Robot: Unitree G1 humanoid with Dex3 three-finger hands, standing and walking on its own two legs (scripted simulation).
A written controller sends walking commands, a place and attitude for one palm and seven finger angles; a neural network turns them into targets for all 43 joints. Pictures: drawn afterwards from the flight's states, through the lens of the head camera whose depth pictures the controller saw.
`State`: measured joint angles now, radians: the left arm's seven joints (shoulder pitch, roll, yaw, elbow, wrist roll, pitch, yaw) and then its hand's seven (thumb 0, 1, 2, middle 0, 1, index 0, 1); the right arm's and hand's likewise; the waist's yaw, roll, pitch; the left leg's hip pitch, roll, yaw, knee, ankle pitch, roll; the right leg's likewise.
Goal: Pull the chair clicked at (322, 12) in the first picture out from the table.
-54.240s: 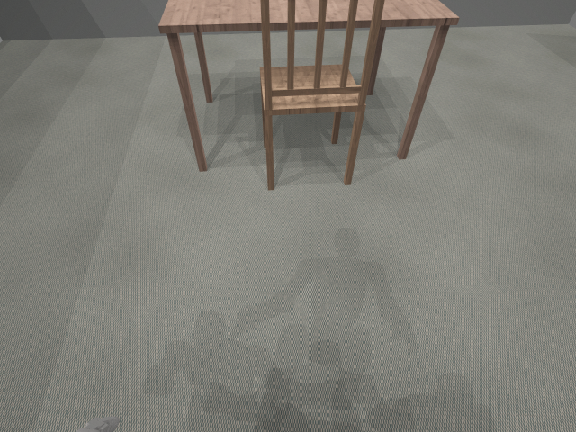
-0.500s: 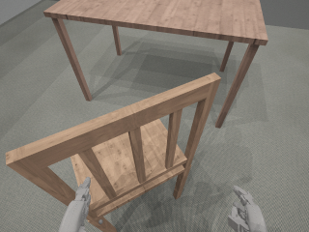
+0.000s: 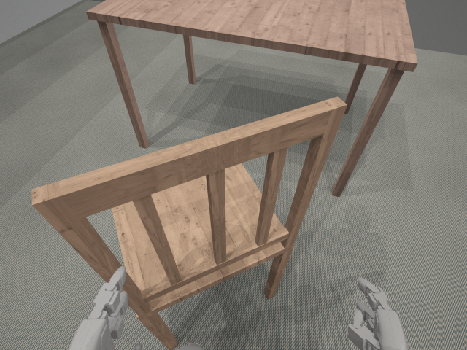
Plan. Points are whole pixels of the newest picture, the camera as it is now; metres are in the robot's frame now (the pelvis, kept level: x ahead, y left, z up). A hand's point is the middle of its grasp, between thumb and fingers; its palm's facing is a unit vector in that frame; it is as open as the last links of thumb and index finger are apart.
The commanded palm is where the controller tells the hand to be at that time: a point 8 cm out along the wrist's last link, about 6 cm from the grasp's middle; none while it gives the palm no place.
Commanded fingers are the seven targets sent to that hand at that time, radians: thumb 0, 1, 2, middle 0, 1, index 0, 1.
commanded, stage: draw the hand back to the body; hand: left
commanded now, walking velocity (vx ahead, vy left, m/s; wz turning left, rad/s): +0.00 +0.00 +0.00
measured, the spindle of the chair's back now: (218, 224) +0.34 +0.05 +0.01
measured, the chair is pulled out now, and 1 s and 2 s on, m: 0.61 0.60 0.59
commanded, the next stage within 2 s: step back with the hand held close in 1.42 s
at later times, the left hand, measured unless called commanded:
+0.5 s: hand (91, 339) +0.13 +0.18 +0.09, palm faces +0.07 -0.93 -0.35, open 15.7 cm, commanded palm +0.11 +0.25 +0.14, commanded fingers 0.00 -0.04 0.44 -0.07 -0.10 -0.07 -0.10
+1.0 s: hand out of the picture +0.20 +0.26 +0.22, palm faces +0.48 -0.76 -0.44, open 9.2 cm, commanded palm +0.15 +0.30 +0.24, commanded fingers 0.00 0.86 0.88 -0.19 -0.29 -0.19 -0.29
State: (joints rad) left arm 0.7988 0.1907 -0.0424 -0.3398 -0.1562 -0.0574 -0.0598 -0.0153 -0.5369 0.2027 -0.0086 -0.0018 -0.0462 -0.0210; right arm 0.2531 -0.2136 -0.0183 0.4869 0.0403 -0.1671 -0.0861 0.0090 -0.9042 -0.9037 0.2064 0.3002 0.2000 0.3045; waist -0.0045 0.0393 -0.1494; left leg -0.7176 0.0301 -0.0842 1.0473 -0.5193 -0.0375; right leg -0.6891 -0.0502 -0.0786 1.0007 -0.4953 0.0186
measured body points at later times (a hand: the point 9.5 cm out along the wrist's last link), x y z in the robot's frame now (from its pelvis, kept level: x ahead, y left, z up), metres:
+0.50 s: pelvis -0.02 -0.01 +0.02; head -0.02 -0.02 +0.47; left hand +0.13 +0.23 +0.11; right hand +0.16 -0.23 -0.05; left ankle +0.00 +0.14 -0.67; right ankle +0.00 -0.13 -0.67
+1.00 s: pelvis +0.02 +0.00 +0.06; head +0.01 -0.03 +0.51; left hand +0.17 +0.29 +0.24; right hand +0.23 -0.21 -0.02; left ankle +0.00 +0.14 -0.67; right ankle +0.00 -0.13 -0.67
